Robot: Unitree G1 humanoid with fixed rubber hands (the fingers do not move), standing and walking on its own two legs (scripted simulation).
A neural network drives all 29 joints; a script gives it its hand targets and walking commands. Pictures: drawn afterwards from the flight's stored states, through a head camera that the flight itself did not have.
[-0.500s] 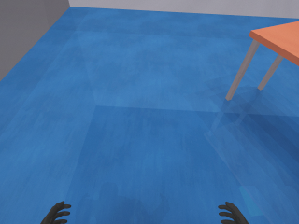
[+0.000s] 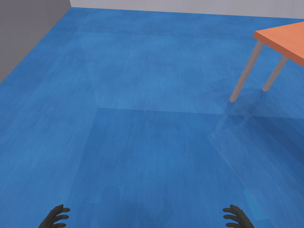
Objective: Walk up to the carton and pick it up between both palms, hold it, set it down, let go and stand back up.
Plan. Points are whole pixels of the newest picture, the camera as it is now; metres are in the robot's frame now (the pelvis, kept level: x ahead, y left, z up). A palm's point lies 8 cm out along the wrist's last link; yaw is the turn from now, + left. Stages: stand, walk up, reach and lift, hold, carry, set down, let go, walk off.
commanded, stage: stand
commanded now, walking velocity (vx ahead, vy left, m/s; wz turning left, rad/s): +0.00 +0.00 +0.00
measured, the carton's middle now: out of the picture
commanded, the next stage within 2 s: none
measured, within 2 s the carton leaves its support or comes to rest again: neither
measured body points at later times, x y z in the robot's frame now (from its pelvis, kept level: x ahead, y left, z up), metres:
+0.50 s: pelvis -0.01 +0.00 +0.00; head +0.01 +0.00 +0.45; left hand +0.15 +0.28 -0.08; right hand +0.15 -0.25 -0.09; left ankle +0.00 +0.12 -0.72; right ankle +0.00 -0.12 -0.72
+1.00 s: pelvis -0.02 +0.00 +0.00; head -0.01 +0.00 +0.45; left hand +0.13 +0.28 -0.09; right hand +0.13 -0.26 -0.09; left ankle +0.00 +0.12 -0.72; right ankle +0.00 -0.12 -0.72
